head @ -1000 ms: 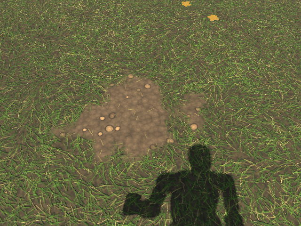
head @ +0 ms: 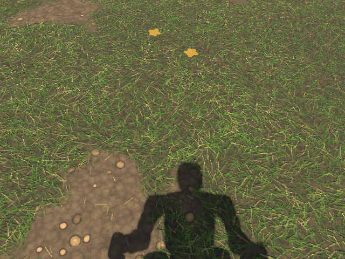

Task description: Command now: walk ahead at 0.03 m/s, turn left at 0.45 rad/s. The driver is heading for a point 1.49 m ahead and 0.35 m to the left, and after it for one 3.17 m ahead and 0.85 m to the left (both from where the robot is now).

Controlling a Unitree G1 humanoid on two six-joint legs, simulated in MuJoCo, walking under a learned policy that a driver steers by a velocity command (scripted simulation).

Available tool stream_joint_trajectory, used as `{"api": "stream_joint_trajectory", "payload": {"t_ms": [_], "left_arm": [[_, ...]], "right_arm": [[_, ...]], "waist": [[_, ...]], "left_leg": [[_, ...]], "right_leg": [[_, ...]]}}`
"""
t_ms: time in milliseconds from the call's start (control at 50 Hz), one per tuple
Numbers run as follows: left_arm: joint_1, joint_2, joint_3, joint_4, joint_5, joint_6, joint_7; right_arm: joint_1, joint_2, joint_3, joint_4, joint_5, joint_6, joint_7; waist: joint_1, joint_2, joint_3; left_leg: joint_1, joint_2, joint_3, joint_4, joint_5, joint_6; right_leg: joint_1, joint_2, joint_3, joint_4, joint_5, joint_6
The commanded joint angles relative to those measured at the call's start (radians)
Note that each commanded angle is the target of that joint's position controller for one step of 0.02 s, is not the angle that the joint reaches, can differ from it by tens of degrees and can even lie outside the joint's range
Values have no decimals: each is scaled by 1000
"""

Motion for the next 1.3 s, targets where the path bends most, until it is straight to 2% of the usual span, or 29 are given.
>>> {"api": "stream_joint_trajectory", "payload": {"t_ms": [20, 80, 100, 120, 140, 160, 180, 240, 300, 340, 480, 520, 540, 560, 580, 620, 660, 700, 740, 820, 900, 940, 960, 980, 1000, 1020, 1060, 1160, 1300], "left_arm": [[110, 79, 17, -34, -13, -17, 13], [228, 102, 23, -13, -10, -37, 31], [217, 184, 41, -28, -1, -42, 43], [81, 264, 58, -79, 8, -39, 45], [9, 217, 49, -94, 25, -38, 37], [-26, 146, 29, -106, 20, -45, 33], [-54, 117, 21, -111, 14, -50, 28], [3, 119, 21, -119, 10, -54, 24], [123, 154, 37, -92, 8, -48, 20], [140, 173, 46, -88, 11, -45, 15], [91, 213, 69, -94, 11, -39, -15], [77, 210, 72, -89, -3, -33, -15], [112, 172, 63, -89, 2, -29, -18], [112, 65, 32, -154, 14, -22, -20], [28, 113, 35, -159, 14, -5, -4], [36, 132, 43, -127, -12, 1, -13], [87, 157, 53, -91, 6, 1, -25], [113, 139, 49, -72, 4, 5, -34], [99, 117, 41, -69, -1, 13, -35], [59, 96, 30, -63, 2, 20, -26], [71, 86, 22, -40, -8, 9, -9], [115, 65, 11, -14, -4, -7, -1], [128, 88, 11, -5, 7, -22, 6], [131, 143, 14, -7, 18, -37, 10], [55, 158, 16, 2, -7, -37, 1], [17, 106, 4, -5, -8, -42, -10], [45, 101, 2, 20, -6, -46, -12], [72, 91, -1, 83, -9, -48, -3], [65, 83, -8, 154, -9, -50, -1]], "right_arm": [[-42, -156, -46, -75, -2, 5, 1], [-86, -141, -47, -93, 15, 15, 0], [-47, -94, -37, -102, 27, 13, -2], [-45, -69, -38, -117, 32, 5, -6], [-53, -154, -55, -98, -11, -1, -10], [-22, -152, -59, -82, -12, -1, -3], [21, -137, -56, -66, -15, 4, 2], [15, -124, -45, -68, -12, 22, 18], [-82, -107, -30, -114, -1, 31, 33], [-106, -100, -24, -132, 5, 37, 39], [-110, -95, -13, -176, 22, 32, 37], [-54, -94, -12, -163, 7, 15, 25], [-20, -158, -25, -158, -11, -1, 14], [-19, -307, -51, -189, -2, -14, 10], [86, -293, -62, -159, 12, -15, 4], [-51, -161, -16, -160, 10, -10, -5], [-115, -128, -1, -171, 14, -11, -17], [-93, -122, 6, -159, 14, -19, -17], [-75, -124, 9, -143, 10, -27, -18], [-46, -126, 17, -112, -1, -28, -20], [-56, -126, 24, -87, -6, -30, -22], [-86, -111, 34, -76, 7, -32, -28], [-71, -83, 45, -73, 8, -40, -29], [-24, -64, 49, -68, 4, -46, -25], [14, -50, 50, -37, 10, -35, -25], [-2, -78, 48, -11, 0, -30, -28], [-29, -108, 38, 13, 6, -33, -27], [-10, -73, 48, 87, 8, -41, -31], [5, -66, 55, 173, 8, -40, -39]], "waist": [[44, 159, -98], [103, 150, -73], [72, -14, -74], [43, -254, -37], [20, -109, 10], [-17, -63, -11], [-43, -59, -20], [2, -124, -52], [75, -139, -69], [90, -156, -78], [76, -203, -102], [23, -138, -113], [16, 30, -129], [49, 286, -107], [-54, 188, -148], [33, 122, -36], [62, 146, -50], [64, 106, -93], [54, 101, -81], [24, 127, -43], [29, 114, -45], [75, 69, -54], [70, 27, -82], [28, -59, -104], [-15, -152, -69], [2, -116, -50], [35, -88, -28], [43, -21, -20], [41, 0, -13]], "left_leg": [[10, 227, -349, -209, -400, 84], [-86, 150, -330, -177, -459, -13], [-153, 69, -232, 6, -522, -67], [-266, -94, 12, 327, -513, -89], [-227, 8, 8, 528, -473, -95], [-152, 13, 8, 634, -423, -88], [-146, 19, 22, 715, -379, -90], [-217, 43, 76, 776, -368, -117], [-263, 67, 91, 656, -400, -142], [-224, 78, 107, 575, -429, -141], [32, 71, 204, 263, -416, -76], [190, 62, 193, 7, -201, -47], [345, 189, -15, -104, -138, -17], [417, 505, -396, -71, 372, 100], [354, 524, -342, -42, 444, 224], [255, 379, -168, -75, 300, 172], [260, 296, -84, -76, 358, 127], [278, 290, -59, -71, 390, 125], [285, 293, -64, -82, 322, 125], [251, 296, -92, -88, 167, 132], [202, 301, -132, -56, 150, 134], [148, 277, -127, -19, 125, 86], [99, 255, -126, -10, 61, 40], [66, 193, -72, 29, -58, 10], [168, 120, -12, -36, -195, -4], [220, 131, -21, -58, -164, -13], [221, 149, -33, -57, -85, -10], [184, 159, -36, -81, -80, -21], [197, 166, -33, -90, -76, -26]], "right_leg": [[123, 46, -38, -112, 3, -23], [320, 40, -27, -461, 89, -77], [356, -146, 172, -608, -55, -116], [249, -404, 476, -698, -134, -215], [108, -422, 397, -660, 33, -256], [68, -354, 295, -610, 203, -238], [87, -291, 185, -572, 332, -207], [240, -238, 51, -498, 589, -200], [405, -281, 45, -453, 723, -225], [427, -302, 31, -436, 734, -227], [323, -329, -54, -352, 720, -188], [227, -304, -120, -234, 568, -109], [53, -243, -182, -52, 342, -43], [-223, -72, -230, 137, -217, 27], [-197, -79, -87, 254, -224, 23], [-175, -106, -45, 265, -60, 13], [-127, -91, -67, 250, 43, 19], [-84, -78, -70, 238, 71, 24], [-74, -77, -66, 162, 78, 27], [-4, -66, -69, -21, 54, 14], [120, -43, -76, -193, 52, -9], [270, -54, -68, -434, 258, -24], [374, -123, 14, -486, 367, -32], [431, -244, 130, -489, 519, -54], [264, -259, 135, -463, 517, -108], [227, -218, 106, -471, 428, -91], [237, -152, 50, -470, 375, -55], [283, -148, 44, -470, 363, -63], [270, -142, 44, -483, 344, -69]]}}
Next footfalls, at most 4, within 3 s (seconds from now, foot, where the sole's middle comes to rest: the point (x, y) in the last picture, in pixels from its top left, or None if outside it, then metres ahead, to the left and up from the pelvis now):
0.10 right None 0.04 -0.11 -0.77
0.54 left None -0.04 0.09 -0.77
0.96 right None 0.05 -0.09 -0.77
2.30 right None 0.38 0.13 -0.77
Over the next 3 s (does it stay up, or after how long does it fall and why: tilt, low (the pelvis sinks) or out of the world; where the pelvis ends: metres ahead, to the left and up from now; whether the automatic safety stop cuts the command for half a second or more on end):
stays up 0.55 0.32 0.00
